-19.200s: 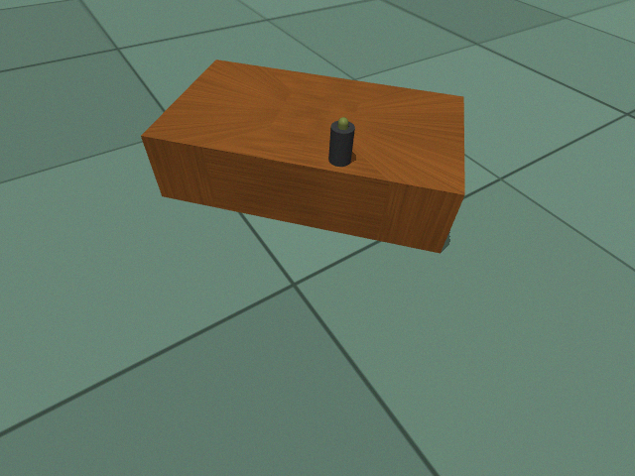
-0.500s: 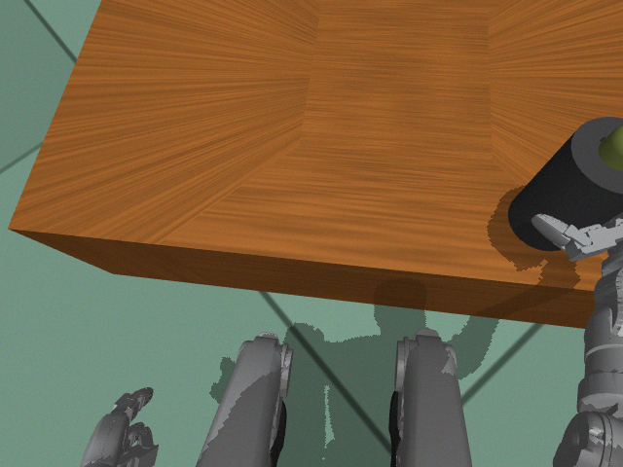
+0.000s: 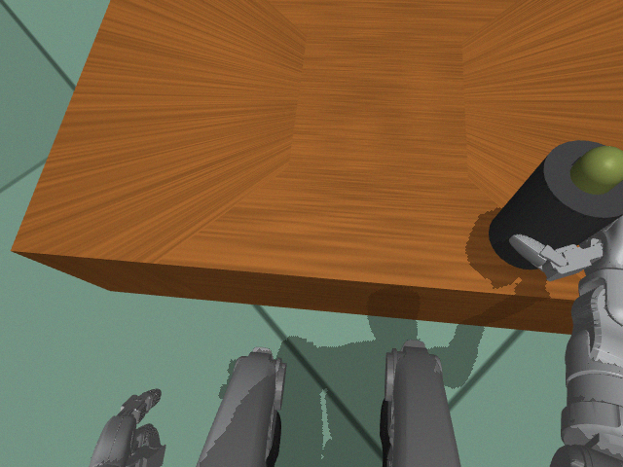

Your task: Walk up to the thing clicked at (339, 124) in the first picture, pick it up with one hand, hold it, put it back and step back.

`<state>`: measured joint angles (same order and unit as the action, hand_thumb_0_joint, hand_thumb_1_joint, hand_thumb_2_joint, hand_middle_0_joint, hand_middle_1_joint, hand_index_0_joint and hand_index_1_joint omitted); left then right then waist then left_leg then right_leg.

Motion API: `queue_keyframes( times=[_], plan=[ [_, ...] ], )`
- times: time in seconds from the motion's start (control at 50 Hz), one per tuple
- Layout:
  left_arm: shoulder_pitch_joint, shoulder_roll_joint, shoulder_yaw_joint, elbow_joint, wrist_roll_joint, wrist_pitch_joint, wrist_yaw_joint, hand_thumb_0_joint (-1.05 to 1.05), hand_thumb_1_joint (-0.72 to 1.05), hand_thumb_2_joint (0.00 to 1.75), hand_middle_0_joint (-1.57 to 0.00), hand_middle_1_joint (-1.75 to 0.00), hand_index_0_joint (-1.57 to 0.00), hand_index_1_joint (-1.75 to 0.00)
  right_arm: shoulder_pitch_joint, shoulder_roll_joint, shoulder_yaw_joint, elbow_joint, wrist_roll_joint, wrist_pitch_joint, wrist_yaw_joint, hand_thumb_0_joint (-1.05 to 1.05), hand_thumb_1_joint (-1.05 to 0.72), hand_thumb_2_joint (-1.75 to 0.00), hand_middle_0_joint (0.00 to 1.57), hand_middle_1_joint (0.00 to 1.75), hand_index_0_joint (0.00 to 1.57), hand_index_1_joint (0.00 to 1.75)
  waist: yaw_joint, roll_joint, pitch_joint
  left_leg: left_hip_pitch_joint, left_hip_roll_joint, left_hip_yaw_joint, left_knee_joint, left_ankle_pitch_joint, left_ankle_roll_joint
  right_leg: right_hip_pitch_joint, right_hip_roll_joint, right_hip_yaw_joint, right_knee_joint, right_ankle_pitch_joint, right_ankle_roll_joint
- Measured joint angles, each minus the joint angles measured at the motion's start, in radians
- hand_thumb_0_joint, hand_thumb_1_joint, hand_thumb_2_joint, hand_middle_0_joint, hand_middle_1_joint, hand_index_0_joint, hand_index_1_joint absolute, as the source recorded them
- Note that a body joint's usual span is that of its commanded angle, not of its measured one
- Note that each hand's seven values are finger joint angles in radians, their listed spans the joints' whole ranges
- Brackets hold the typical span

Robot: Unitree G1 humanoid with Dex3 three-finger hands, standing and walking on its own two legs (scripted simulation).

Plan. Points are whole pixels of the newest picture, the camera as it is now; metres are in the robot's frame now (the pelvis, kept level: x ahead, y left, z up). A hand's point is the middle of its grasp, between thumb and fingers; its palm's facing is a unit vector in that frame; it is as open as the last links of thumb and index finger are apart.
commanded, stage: lift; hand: right
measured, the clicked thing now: (560, 204) +0.42 -0.27 +0.02
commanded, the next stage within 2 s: hold in 1.40 s
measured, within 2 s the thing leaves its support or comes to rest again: neither
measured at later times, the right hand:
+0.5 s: hand (607, 200) +0.38 -0.24 +0.12, palm faces +0.31 +0.95 -0.05, open 11.8 cm
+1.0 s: hand out of the picture +0.37 -0.21 +0.18, palm faces +0.29 +0.96 -0.04, open 11.8 cm
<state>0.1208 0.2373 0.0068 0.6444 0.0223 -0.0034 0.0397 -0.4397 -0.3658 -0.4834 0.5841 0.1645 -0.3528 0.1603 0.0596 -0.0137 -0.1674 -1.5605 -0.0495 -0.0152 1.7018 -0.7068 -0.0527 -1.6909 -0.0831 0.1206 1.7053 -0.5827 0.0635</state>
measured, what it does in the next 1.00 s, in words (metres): rises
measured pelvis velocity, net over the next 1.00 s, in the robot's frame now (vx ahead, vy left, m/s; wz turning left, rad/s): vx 0.04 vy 0.00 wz -0.06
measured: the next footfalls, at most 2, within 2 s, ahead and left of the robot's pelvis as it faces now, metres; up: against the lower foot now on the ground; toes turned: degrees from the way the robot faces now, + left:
none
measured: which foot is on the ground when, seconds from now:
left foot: down 0.00-1.00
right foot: down 0.00-1.00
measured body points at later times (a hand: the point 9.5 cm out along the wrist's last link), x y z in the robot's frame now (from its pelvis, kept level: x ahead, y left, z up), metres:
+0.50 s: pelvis +0.02 +0.00 +0.10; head +0.14 -0.02 +0.54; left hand +0.18 +0.25 -0.01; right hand +0.35 -0.29 +0.13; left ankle +0.04 +0.15 -0.51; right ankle +0.08 -0.15 -0.51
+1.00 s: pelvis +0.04 +0.00 +0.16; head +0.12 -0.01 +0.60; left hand +0.18 +0.24 +0.04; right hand +0.35 -0.26 +0.19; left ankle +0.04 +0.15 -0.51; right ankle +0.07 -0.15 -0.51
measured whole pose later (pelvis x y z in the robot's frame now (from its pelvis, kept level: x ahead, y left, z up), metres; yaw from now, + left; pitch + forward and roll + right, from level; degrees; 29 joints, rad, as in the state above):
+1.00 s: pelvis +0.04 +0.00 +0.16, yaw -3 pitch +14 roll +2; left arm 0.21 0.21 0.01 0.67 0.02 -0.04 0.08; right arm -0.13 -0.18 -0.21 0.42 0.14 -0.36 -0.04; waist 0.04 -0.02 -0.08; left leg -0.76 -0.01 -0.03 1.04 -0.53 -0.04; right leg -0.87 -0.08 0.05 1.05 -0.43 0.05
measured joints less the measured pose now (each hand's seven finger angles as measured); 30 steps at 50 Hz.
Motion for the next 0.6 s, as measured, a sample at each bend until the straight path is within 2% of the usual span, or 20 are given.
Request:
queue_keyframes(
  times=[0.34, 0.48, 0.6],
  plan=[
    [0.027, -0.014, 0.004, 0.003, -0.013, -0.020, 0.028, 0.00, 0.94, 0.86, -0.21, -0.33, -0.24, -0.31, 0.177, 0.096, 0.126, -0.157, 0.002, 0.046, -0.105, -0.02, 0.58, -1.07, 0.61, 0.95, 0.61, 0.96, -0.015, -0.008, 0.005, 0.310, 0.021, 0.001, -0.255, 0.057, 0.009, 0.315, 0.003, -0.025, -0.249, 0.046, -0.005],
    [0.047, -0.021, 0.005, 0.003, -0.011, -0.033, 0.035, 0.00, 0.92, 0.87, -0.21, -0.32, -0.23, -0.31, 0.244, 0.127, 0.181, -0.199, -0.009, 0.045, -0.156, -0.02, 0.59, -1.08, 0.61, 0.96, 0.61, 0.97, -0.017, -0.005, 0.027, 0.458, 0.027, 0.000, -0.378, 0.093, 0.012, 0.466, 0.003, -0.037, -0.370, 0.077, -0.006],
    [0.058, -0.024, 0.005, 0.006, -0.007, -0.043, 0.036, 0.00, 0.92, 0.88, -0.21, -0.32, -0.22, -0.31, 0.268, 0.143, 0.212, -0.195, -0.016, 0.032, -0.174, -0.02, 0.60, -1.09, 0.61, 0.96, 0.61, 0.97, -0.012, -0.005, 0.047, 0.560, 0.032, 0.000, -0.462, 0.120, 0.014, 0.570, 0.004, -0.043, -0.454, 0.101, -0.006]
  ],
)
